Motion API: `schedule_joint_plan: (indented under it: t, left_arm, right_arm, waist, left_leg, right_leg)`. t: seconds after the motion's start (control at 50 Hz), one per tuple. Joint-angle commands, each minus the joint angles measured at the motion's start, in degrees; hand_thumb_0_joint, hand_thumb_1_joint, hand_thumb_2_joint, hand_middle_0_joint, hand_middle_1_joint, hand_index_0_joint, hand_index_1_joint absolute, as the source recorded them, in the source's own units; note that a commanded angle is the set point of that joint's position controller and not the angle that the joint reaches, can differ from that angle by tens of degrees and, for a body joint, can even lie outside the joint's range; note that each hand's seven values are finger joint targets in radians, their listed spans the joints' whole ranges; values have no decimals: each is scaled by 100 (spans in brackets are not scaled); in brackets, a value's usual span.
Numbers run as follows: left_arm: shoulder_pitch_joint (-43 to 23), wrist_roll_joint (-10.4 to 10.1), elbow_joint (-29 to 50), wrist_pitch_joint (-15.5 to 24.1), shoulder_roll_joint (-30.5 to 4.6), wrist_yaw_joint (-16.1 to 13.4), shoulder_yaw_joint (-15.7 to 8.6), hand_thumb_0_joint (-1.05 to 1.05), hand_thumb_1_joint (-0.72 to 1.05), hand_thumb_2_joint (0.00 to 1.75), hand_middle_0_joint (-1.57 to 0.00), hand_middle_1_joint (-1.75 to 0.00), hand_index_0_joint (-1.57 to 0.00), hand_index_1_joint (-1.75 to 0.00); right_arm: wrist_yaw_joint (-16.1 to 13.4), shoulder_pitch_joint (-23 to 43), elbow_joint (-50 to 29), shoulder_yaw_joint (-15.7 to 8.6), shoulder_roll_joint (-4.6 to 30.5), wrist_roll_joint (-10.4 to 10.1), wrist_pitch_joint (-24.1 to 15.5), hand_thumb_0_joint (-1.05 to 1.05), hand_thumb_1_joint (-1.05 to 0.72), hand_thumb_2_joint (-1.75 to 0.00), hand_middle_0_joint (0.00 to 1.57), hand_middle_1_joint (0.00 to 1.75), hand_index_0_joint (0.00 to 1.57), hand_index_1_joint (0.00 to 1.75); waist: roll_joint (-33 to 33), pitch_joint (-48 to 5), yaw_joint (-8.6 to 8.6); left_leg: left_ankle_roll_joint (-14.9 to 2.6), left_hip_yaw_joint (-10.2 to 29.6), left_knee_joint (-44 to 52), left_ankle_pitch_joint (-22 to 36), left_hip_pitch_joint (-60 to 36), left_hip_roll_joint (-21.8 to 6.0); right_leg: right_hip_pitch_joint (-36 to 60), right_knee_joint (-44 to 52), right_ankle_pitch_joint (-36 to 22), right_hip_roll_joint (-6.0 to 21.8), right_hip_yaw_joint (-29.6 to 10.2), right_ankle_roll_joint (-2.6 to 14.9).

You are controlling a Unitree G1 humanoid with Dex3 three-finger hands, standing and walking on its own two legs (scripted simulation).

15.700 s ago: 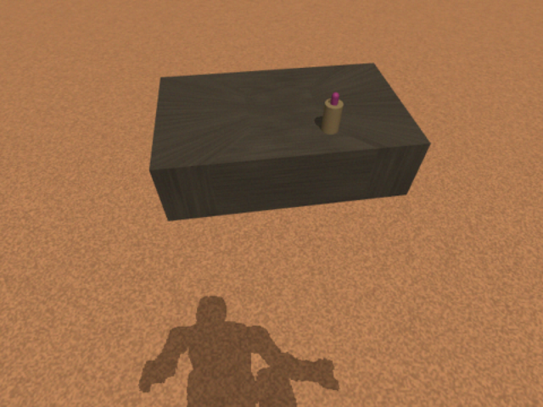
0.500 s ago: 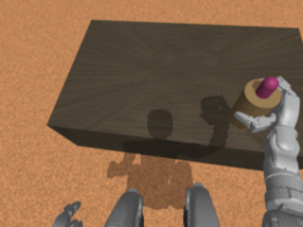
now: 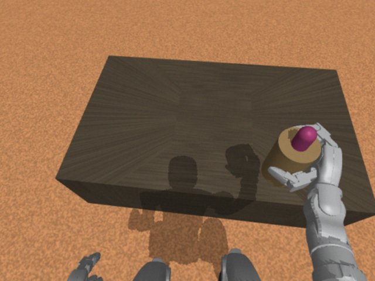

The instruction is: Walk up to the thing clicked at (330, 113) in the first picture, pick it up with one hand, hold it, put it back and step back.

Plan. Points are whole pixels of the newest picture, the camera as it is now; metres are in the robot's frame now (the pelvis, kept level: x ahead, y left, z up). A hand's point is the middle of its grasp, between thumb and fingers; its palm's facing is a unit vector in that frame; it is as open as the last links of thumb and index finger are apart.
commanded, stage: lift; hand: right
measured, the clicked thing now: (291, 154) +0.37 -0.19 +0.04
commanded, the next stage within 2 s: hold in 0.50 s
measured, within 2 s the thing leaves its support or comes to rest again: neither
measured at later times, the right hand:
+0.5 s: hand (293, 155) +0.36 -0.18 +0.05, palm faces +0.23 +0.97 -0.03, open 10.9 cm
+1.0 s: hand (298, 157) +0.34 -0.19 +0.06, palm faces +0.25 +0.97 -0.02, open 10.9 cm
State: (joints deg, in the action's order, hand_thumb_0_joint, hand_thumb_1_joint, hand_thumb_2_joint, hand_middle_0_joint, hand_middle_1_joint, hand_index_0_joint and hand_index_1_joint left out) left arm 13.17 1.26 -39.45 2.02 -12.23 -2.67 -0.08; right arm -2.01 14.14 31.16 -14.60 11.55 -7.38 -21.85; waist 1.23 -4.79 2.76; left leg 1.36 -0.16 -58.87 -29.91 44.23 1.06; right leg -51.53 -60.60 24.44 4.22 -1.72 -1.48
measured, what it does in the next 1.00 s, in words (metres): stands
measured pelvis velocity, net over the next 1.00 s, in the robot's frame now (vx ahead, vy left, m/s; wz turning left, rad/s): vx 0.01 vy -0.01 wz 0.00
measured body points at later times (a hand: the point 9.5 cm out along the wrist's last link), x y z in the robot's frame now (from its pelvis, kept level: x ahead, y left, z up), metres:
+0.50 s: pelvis +0.01 +0.00 +0.02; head +0.08 -0.01 +0.47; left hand +0.13 +0.25 -0.09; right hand +0.34 -0.24 +0.05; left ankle -0.01 +0.14 -0.67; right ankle +0.05 -0.13 -0.67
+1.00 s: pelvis +0.01 -0.01 +0.03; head +0.06 -0.01 +0.48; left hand +0.14 +0.24 -0.08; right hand +0.32 -0.24 +0.07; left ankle -0.01 +0.14 -0.67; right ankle +0.05 -0.13 -0.67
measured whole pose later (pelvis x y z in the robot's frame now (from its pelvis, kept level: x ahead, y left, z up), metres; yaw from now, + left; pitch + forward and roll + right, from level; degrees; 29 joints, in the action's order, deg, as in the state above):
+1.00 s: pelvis +0.01 -0.01 +0.03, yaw +0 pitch +8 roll +1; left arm 12.5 0.9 -39.2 0.8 -12.0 -3.4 -0.6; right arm -5.1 6.9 25.7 -8.8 8.7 -7.1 -20.9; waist 0.6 -2.4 1.0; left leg 1.9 1.1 -48.2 -26.5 30.0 -0.1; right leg -36.7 -49.8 21.4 3.3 0.1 -1.0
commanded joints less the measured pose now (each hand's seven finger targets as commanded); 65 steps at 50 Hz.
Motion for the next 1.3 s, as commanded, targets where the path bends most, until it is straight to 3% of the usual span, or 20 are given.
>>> schedule_joint_plan:
  t: [0.0,0.04,0.06,0.1,0.14,0.2,0.28,0.46,0.58,0.76,0.82,0.88,0.96,1.0,1.04,1.08,1.12,1.18,1.26,1.28]
  left_arm:
    - [227,-12,556,145,-807,-99,-340,0,89,89,-19,-29,-20,-29]
    - [206,-18,543,160,-835,-99,-357,0,89,89,-19,-29,-19,-29]
    - [147,-29,609,145,-814,-107,-328,0,89,89,-19,-29,-19,-29]
    - [199,-19,572,143,-804,-110,-359,0,89,89,-19,-29,-19,-29]
    - [196,-19,588,144,-763,-110,-335,0,89,89,-19,-29,-19,-29]
    - [207,-22,568,137,-840,-116,-394,0,89,89,-19,-29,-19,-29]
    - [178,-23,587,105,-720,-119,-328,0,89,89,-19,-29,-19,-29]
    - [22,-20,642,94,-819,-108,-394,0,88,89,-19,-29,-19,-29]
    - [-60,-45,663,93,-778,-136,-367,0,88,90,-20,-30,-19,-30]
    - [-51,-43,654,82,-792,-151,-401,0,89,90,-20,-30,-20,-30]
    - [-145,-50,717,72,-754,-127,-345,0,90,89,-20,-30,-20,-30]
    - [-89,-45,673,68,-761,-142,-375,0,90,89,-20,-30,-20,-30]
    - [-148,-56,702,68,-726,-143,-343,0,89,90,-20,-30,-20,-30]
    - [-130,-57,690,90,-733,-155,-359,0,89,90,-20,-30,-20,-30]
    - [-144,-57,720,83,-722,-159,-338,0,89,90,-20,-30,-20,-30]
    - [-131,-49,688,78,-754,-160,-366,0,89,90,-20,-30,-20,-30]
    - [-169,-68,732,93,-721,-156,-339,0,89,90,-20,-30,-20,-30]
    - [-155,-69,719,96,-758,-153,-364,0,89,90,-20,-30,-20,-30]
    - [-141,-84,718,95,-770,-148,-354,0,89,90,-20,-30,-20,-30]
    - [-155,-86,711,91,-755,-150,-349,0,89,90,-20,-30,-20,-30]
  right_arm:
    - [-28,2013,-1863,-142,973,-161,-691,0,2,-130,122,142,128,142]
    - [-23,1825,-1745,-69,813,-177,-678,0,1,-130,123,143,128,143]
    - [-63,2116,-2106,-201,1102,-149,-721,0,-1,-130,123,142,128,142]
    - [-47,1680,-1679,-32,774,-162,-665,0,-2,-130,123,142,128,142]
    - [-94,1929,-2088,-165,941,-185,-724,0,-1,-130,123,142,128,142]
    - [-63,1672,-1830,1,726,-189,-694,0,-1,-130,123,143,129,143]
    - [-114,1693,-2041,8,800,-146,-731,0,-3,-130,123,143,129,143]
    - [-176,1599,-2187,87,707,-132,-717,0,-7,-130,123,142,128,142]
    - [-214,1652,-2317,179,651,-170,-711,0,-10,-130,123,141,128,141]
    - [-247,1234,-2138,363,404,-135,-612,0,2,-131,123,143,129,143]
    - [-274,1475,-2498,239,627,-112,-653,0,2,-131,123,143,129,143]
    - [-285,1230,-2261,382,407,-130,-604,0,2,-131,123,144,129,144]
    - [-338,1371,-2531,299,593,-110,-617,0,2,-132,124,145,130,145]
    - [-323,1096,-2211,483,270,-130,-563,0,3,-131,123,144,129,144]
    - [-367,1582,-2810,274,640,-110,-635,0,1,-131,124,144,129,144]
    - [-332,1100,-2396,408,434,-103,-571,0,-1,-132,125,145,131,145]
    - [-348,1418,-2732,411,500,-104,-595,0,1,-132,124,145,130,145]
    - [-326,936,-2285,482,286,-119,-500,0,-2,-132,125,145,131,145]
    - [-318,1262,-2449,471,419,-108,-510,0,0,-131,124,144,130,144]
    - [-341,1399,-2639,333,551,-128,-523,0,0,-132,125,144,130,144]
  waist:
    - [342,-2289,57]
    - [351,-2197,48]
    - [506,-2219,-24]
    - [155,-2070,59]
    - [261,-2277,-29]
    - [144,-2169,36]
    - [167,-2179,-52]
    - [318,-1967,-93]
    - [163,-1947,-63]
    - [66,-1759,-71]
    - [336,-1853,-170]
    - [113,-1776,-90]
    - [243,-1730,-178]
    - [-28,-1601,-88]
    - [272,-1879,-167]
    - [130,-1561,-165]
    - [172,-1725,-149]
    - [8,-1578,-131]
    - [107,-1642,-123]
    - [133,-1609,-170]
  left_leg:
    - [-138,-93,990,2198,-778,106]
    - [-165,-134,1055,2056,-744,116]
    - [-179,-120,1093,1968,-796,102]
    - [-133,-120,1191,2071,-917,100]
    - [-134,-105,1176,2233,-1044,80]
    - [-118,-112,1221,2397,-1049,84]
    - [-86,-50,1283,2682,-1299,33]
    - [-147,-109,1450,2213,-1243,62]
    - [-97,-58,1569,2346,-1441,26]
    - [-109,-94,1644,2292,-1502,21]
    - [-136,-101,1681,2152,-1520,29]
    - [-119,-114,1691,2283,-1544,34]
    - [-124,-89,1772,2254,-1668,15]
    - [-111,-125,1779,2263,-1670,30]
    - [-120,-78,1787,2322,-1754,6]
    - [-127,-115,1814,2228,-1705,21]
    - [-125,-110,1833,2276,-1777,19]
    - [-119,-147,1861,2296,-1789,36]
    - [-121,-146,1896,2295,-1785,35]
    - [-118,-129,1930,2314,-1858,25]
  right_leg:
    - [2266,854,-1619,-186,117,213]
    - [2397,985,-1576,-178,98,183]
    - [2439,1055,-1499,-174,107,172]
    - [2350,1052,-1482,-183,119,204]
    - [2477,1066,-1655,-190,128,204]
    - [2630,1093,-1873,-177,123,206]
    - [2626,1102,-2021,-208,193,232]
    - [2880,1410,-1781,-190,154,161]
    - [2937,1435,-1735,-208,205,185]
    - [2962,1569,-1752,-217,196,175]
    - [3168,1647,-1719,-207,178,141]
    - [3125,1661,-1849,-209,175,160]
    - [3174,1726,-1797,-217,202,155]
    - [3117,1751,-1782,-213,186,169]
    - [3325,1747,-1850,-216,204,152]
    - [3186,1806,-1799,-217,195,145]
    - [3313,1823,-1839,-210,195,145]
    - [3289,1875,-1876,-211,185,141]
    - [3442,1915,-1936,-198,165,127]
    - [3404,1925,-1918,-209,181,138]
